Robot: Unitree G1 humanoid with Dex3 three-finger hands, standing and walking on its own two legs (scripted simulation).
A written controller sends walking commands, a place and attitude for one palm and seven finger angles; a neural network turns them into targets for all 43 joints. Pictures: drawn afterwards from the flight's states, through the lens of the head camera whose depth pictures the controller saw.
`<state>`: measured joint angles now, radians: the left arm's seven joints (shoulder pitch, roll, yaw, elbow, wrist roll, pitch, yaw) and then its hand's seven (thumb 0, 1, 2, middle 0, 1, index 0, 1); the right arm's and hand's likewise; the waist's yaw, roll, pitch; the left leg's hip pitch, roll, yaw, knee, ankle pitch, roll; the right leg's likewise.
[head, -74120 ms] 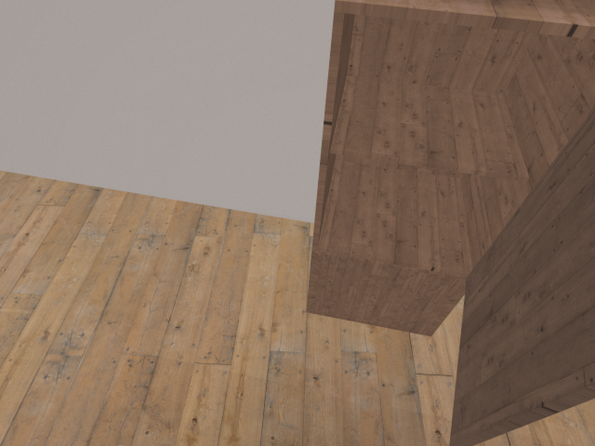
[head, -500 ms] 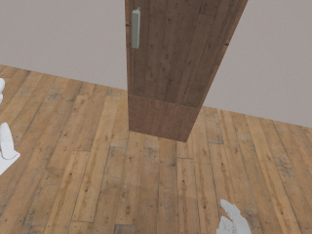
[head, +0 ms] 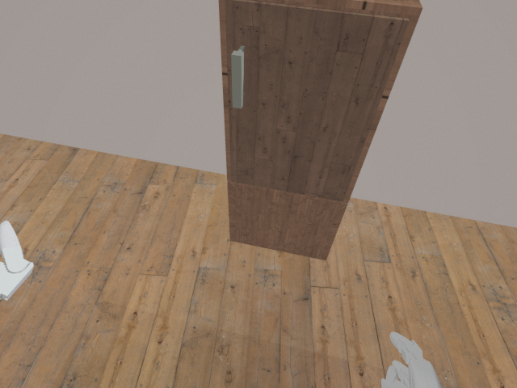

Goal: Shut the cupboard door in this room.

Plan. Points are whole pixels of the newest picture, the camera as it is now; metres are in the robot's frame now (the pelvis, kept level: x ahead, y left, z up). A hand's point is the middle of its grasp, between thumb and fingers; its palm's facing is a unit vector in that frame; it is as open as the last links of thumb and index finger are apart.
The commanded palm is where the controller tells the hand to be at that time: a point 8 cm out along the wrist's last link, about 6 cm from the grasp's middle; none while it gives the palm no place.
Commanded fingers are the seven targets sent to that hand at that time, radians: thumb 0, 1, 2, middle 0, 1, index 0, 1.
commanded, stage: stop stepping back and stand still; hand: left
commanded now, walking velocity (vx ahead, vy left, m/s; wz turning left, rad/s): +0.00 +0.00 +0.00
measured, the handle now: (240, 77) +0.82 +0.11 +0.08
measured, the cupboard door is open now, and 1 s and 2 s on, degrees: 0 0 0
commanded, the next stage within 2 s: let the arm hang, fingers relaxed in 0.46 s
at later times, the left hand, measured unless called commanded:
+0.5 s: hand (20, 258) +0.21 +0.29 +0.16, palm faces +0.43 -0.78 -0.46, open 7.4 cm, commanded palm +0.15 +0.32 +0.18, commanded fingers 0.00 0.90 0.90 -0.20 -0.30 -0.20 -0.30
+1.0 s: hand out of the picture +0.00 +0.21 -0.17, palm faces +0.02 -0.98 -0.19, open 7.0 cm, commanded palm none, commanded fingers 0.00 0.90 0.90 -0.20 -0.30 -0.20 -0.30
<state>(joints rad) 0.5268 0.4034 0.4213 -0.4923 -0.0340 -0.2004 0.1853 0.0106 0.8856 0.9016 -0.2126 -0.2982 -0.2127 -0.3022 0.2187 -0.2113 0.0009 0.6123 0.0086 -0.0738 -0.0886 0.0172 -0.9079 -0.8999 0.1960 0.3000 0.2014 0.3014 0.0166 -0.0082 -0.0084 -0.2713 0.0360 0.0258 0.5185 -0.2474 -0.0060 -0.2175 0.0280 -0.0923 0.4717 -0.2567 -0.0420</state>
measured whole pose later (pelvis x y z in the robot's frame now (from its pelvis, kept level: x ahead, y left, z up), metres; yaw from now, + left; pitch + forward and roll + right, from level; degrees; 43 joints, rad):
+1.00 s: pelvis -0.02 +0.02 +0.00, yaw +0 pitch -1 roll -1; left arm 0.31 0.21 0.01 0.96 0.01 0.03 0.02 -0.02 0.98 0.90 -0.20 -0.30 -0.20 -0.30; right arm 0.30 -0.20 0.02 1.00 -0.03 0.04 -0.01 0.01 -0.91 -0.90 0.20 0.30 0.20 0.30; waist 0.00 -0.04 0.05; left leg -0.27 0.00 0.03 0.48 -0.20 0.02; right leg -0.22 -0.01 -0.09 0.46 -0.22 -0.02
